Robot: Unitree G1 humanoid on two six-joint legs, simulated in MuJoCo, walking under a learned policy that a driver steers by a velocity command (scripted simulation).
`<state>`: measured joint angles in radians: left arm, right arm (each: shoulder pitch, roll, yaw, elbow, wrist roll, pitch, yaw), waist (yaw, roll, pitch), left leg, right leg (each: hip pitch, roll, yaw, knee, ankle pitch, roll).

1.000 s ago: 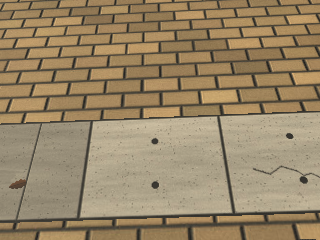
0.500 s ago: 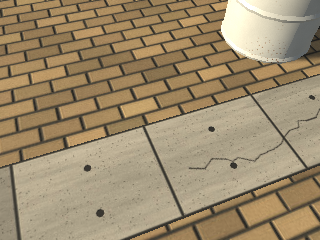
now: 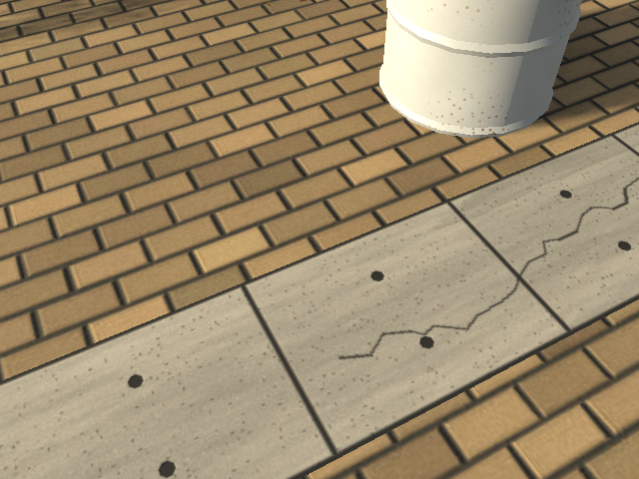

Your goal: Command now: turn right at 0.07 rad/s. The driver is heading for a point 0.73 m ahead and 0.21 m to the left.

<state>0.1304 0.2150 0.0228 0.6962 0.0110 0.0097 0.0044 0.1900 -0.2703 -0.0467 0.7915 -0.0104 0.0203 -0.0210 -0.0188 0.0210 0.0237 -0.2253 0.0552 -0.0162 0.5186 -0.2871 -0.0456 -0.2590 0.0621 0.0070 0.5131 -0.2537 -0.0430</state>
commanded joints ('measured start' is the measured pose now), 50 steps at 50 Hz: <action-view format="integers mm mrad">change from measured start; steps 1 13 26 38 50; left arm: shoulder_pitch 52 28 57 59 72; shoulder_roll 117 108 115 107 96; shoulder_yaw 36 47 50 42 31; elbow -32 59 195 301 368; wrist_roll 11 -2 -8 -11 -12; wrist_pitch -23 -3 -2 -1 -2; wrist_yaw -3 19 35 40 41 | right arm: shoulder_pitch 8 9 22 49 86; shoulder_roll -173 -85 -68 -62 -48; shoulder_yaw -38 -1 7 12 19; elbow -32 12 103 178 225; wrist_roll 3 -1 3 5 6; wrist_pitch -20 -50 -47 -43 -40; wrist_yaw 2 -7 -8 -15 -18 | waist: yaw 55 10 14 15 17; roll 107 -15 -20 -19 -21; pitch -66 -19 -8 5 16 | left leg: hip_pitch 46 -15 -4 3 -1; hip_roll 73 14 -9 -21 -28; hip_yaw -66 -31 -14 -6 -4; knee -78 -99 -116 -130 -138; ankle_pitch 186 85 119 123 115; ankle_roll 81 48 52 54 59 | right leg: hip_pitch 13 61 96 97 85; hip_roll -80 -86 -89 -84 -79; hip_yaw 91 87 78 62 50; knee -116 -76 -83 -97 -106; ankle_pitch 4 119 176 172 153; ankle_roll -9 6 15 20 25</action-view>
